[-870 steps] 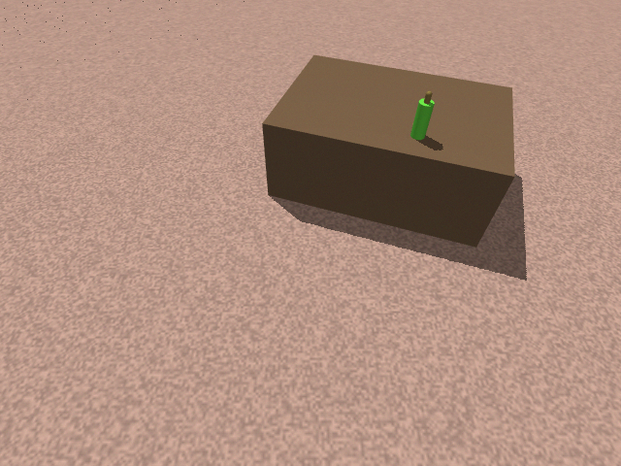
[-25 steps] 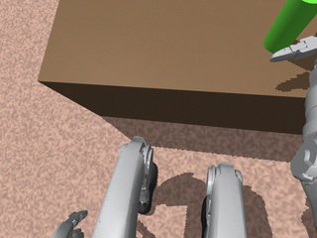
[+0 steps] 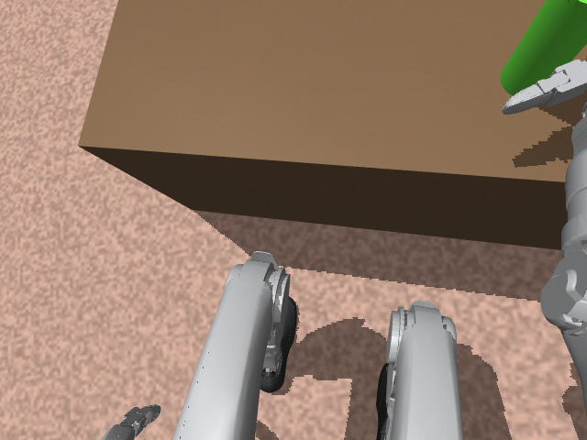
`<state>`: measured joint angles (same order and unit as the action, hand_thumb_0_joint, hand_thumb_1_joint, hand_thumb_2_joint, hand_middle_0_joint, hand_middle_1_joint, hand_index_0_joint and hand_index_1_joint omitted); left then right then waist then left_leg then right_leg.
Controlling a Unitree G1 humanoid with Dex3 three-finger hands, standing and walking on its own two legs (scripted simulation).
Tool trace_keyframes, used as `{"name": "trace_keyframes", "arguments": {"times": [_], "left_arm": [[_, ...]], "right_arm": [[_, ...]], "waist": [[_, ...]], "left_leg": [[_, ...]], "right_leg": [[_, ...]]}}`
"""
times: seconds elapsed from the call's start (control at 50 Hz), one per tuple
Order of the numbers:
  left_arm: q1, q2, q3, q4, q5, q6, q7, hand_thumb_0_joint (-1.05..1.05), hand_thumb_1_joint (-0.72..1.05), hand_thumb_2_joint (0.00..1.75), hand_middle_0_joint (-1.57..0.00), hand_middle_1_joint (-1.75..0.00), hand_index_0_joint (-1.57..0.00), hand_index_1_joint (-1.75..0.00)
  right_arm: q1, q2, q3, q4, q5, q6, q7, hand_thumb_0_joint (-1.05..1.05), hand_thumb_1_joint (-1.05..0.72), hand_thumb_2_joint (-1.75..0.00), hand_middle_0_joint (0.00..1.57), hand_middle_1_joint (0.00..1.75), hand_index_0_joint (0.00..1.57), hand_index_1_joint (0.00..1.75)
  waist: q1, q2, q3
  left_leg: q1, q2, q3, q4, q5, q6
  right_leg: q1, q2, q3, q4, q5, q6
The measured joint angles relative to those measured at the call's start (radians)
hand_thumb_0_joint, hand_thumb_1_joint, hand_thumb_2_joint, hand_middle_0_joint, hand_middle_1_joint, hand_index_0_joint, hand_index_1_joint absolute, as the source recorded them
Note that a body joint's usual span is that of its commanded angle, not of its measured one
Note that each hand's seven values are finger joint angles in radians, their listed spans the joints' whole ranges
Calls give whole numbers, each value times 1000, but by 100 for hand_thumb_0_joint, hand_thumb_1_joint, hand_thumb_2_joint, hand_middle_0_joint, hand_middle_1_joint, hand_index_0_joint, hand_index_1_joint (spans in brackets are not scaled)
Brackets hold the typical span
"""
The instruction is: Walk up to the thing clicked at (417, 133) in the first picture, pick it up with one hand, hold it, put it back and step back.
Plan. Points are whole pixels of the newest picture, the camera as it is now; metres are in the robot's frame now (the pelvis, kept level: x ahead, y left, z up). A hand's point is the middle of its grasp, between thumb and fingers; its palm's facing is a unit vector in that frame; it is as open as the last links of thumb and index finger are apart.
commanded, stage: close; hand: right
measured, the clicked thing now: (566, 22) +0.60 -0.16 +0.03
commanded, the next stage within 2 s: settle in 0.78 s
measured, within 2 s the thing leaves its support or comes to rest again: leaves its support in 1.12 s
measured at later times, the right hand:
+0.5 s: hand (552, 39) +0.60 -0.16 +0.01, palm faces +0.04 +1.00 -0.03, open 12.1 cm
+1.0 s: hand (549, 46) +0.59 -0.16 +0.01, palm faces +0.03 +1.00 -0.03, open 7.6 cm
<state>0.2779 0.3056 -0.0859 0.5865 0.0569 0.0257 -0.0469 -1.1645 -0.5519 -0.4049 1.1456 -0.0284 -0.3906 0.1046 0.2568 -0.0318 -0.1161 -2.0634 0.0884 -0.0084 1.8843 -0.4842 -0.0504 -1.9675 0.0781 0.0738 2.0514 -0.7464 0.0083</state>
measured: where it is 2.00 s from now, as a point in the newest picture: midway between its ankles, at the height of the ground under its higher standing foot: (330, 394)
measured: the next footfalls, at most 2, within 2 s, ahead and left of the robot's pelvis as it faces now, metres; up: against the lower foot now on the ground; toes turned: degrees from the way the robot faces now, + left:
none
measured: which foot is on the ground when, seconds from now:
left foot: down 0.00-1.00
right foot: down 0.00-1.00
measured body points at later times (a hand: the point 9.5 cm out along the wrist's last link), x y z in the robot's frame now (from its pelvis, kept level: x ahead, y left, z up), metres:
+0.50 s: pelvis +0.00 +0.00 -0.01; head +0.24 -0.03 +0.37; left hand +0.02 +0.28 -0.11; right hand +0.59 -0.21 +0.02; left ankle +0.13 +0.15 -0.41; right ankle +0.05 -0.11 -0.41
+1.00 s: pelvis +0.00 +0.00 -0.01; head +0.24 -0.03 +0.37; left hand +0.02 +0.27 -0.12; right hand +0.58 -0.21 +0.01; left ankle +0.13 +0.15 -0.41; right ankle +0.05 -0.11 -0.41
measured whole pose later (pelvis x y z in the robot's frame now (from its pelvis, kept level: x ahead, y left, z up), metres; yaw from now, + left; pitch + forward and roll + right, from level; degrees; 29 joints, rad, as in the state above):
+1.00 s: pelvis +0.00 +0.00 -0.01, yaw +0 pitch +38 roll +4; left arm 0.27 0.31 -0.10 0.58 0.06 0.04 -0.05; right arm -1.16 -0.56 -0.40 1.15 -0.03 -0.40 0.11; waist 0.27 -0.03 -0.10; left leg -2.10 0.09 -0.01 1.91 -0.48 -0.05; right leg -2.00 0.08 0.08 2.09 -0.74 0.01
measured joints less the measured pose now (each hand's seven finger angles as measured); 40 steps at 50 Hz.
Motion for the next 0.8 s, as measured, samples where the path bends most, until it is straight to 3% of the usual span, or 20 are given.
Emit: {"name": "trace_keyframes", "arguments": {"times": [0.12, 0.32, 0.64, 0.8], "left_arm": [[7, -1, -2, -1, -1, 4, -3, 1, 85, 94, -20, -30, -19, -33], [-5, 6, -6, -10, 6, 4, -6, 0, 87, 94, -20, -31, -19, -33], [-11, 13, -15, -6, 9, 6, -3, 0, 88, 93, -20, -31, -19, -32], [-7, 13, -19, -4, 6, 9, -1, 0, 88, 92, -20, -30, -19, -32]], "right_arm": [[16, 13, 5, -1, 7, 3, -1, -1, 60, -1, 20, 9, 20, 9], [-10, -10, -2, 27, -2, -26, -8, -1, 54, -11, 49, 29, 48, 29], [-33, -26, 0, 47, -8, -17, 0, -1, 13, -48, 95, 71, 93, 71], [-21, -24, -3, 30, -2, -19, 11, -1, 6, -66, 93, 81, 95, 83]], "waist": [[-1, -3, -6], [11, 1, 11], [17, 2, 21], [16, 3, 19]], "left_leg": [[16, 1, 2, -11, -5, 1], [-2, 0, 1, 4, -2, 0], [-28, -1, 5, 24, 10, 4], [-38, -2, 4, 34, 12, 2]], "right_leg": [[15, 0, 1, -12, -3, -1], [-2, 0, 1, 5, -2, -1], [-28, 0, 7, 28, 7, 6], [-39, 0, 6, 42, 5, 5]]}}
